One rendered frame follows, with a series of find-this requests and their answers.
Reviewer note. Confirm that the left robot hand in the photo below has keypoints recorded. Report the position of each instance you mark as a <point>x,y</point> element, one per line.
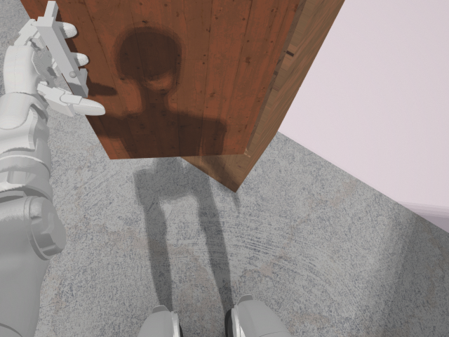
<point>24,72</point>

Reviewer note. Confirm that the cupboard door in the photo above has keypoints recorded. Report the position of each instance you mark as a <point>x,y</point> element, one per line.
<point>177,78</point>

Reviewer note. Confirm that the robot left upper arm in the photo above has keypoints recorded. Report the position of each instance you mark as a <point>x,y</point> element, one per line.
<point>30,235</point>

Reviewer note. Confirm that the handle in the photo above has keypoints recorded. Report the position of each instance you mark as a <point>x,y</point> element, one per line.
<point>53,38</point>

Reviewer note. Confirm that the robot left forearm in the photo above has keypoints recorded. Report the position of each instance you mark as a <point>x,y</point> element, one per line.
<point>25,157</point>

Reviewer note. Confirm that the robot right shin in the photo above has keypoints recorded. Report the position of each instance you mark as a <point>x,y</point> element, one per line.
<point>244,298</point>

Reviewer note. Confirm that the robot right thigh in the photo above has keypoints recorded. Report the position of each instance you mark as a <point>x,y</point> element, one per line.
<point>252,318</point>

